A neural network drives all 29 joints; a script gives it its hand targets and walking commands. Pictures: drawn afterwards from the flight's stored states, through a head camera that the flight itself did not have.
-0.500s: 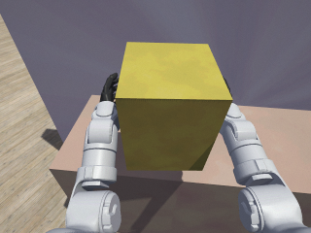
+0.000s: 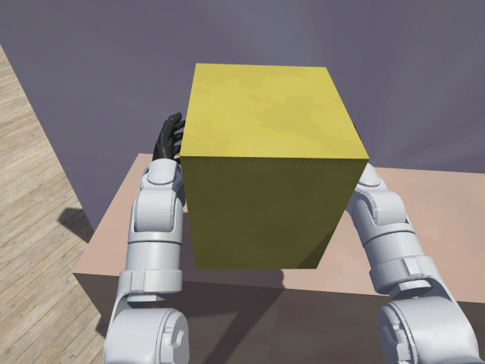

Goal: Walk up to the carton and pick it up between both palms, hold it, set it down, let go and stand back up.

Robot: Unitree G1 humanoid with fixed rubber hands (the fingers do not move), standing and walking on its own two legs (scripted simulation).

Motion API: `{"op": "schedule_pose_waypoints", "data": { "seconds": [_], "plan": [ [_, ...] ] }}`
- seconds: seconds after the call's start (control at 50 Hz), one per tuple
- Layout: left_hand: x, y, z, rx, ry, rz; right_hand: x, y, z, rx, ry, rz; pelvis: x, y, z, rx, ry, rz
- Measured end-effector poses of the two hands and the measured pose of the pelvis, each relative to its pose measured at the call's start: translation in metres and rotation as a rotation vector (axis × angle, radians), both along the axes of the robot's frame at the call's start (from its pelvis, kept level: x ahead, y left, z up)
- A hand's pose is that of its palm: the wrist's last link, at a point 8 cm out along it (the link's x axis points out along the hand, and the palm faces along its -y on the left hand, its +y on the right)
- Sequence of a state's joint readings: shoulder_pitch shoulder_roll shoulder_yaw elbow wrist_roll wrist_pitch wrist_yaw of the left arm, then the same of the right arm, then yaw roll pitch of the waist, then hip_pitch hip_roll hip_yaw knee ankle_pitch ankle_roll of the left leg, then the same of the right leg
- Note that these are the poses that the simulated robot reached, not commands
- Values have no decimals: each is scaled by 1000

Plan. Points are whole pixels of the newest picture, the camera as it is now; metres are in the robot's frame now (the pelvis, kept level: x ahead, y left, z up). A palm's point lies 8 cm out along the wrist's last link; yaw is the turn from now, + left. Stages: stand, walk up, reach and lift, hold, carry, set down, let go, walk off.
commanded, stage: reach and lift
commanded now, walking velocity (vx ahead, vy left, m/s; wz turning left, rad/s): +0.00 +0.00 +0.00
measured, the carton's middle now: (259, 171) +0.36 -0.02 +0.18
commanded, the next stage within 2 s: hold in 0.04 s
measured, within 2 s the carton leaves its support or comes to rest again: neither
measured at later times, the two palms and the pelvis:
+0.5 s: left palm (144, 154) +0.36 +0.15 +0.22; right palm (337, 148) +0.37 -0.14 +0.21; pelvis -0.01 +0.00 +0.00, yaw +1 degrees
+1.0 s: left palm (152, 153) +0.36 +0.14 +0.21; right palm (342, 148) +0.37 -0.15 +0.21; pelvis -0.01 +0.00 +0.00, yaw +0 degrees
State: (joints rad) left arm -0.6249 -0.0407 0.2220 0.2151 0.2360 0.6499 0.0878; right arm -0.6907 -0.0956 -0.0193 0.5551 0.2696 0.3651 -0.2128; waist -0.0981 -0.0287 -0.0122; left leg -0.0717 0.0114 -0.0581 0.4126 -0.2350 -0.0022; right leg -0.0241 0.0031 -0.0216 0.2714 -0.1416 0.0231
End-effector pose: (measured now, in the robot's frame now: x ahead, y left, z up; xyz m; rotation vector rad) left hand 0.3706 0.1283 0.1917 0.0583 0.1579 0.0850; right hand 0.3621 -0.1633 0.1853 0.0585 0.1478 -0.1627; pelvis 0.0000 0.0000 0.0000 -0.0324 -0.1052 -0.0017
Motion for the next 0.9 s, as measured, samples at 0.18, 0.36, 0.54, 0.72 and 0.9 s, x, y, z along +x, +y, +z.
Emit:
{"op": "schedule_pose_waypoints", "data": {
  "seconds": [0.18,0.36,0.54,0.72,0.9],
  "plan": [
    [-4,1,9,-4,-10,13,-1,1,8,-8,-11,13,-2,-2,0,1,-8,-8],
    [-16,21,26,-31,-18,53,3,21,28,-6,-17,58,-6,-4,0,6,-29,-2],
    [-12,24,25,-33,0,38,3,24,27,0,1,47,-10,-3,0,4,-18,16],
    [-7,13,24,-20,-2,14,1,13,23,-4,-1,24,-11,-1,0,2,-4,-2],
    [-8,14,24,-23,-3,29,4,13,25,-6,-2,37,-7,-2,0,3,-7,-9]
  ]
}}
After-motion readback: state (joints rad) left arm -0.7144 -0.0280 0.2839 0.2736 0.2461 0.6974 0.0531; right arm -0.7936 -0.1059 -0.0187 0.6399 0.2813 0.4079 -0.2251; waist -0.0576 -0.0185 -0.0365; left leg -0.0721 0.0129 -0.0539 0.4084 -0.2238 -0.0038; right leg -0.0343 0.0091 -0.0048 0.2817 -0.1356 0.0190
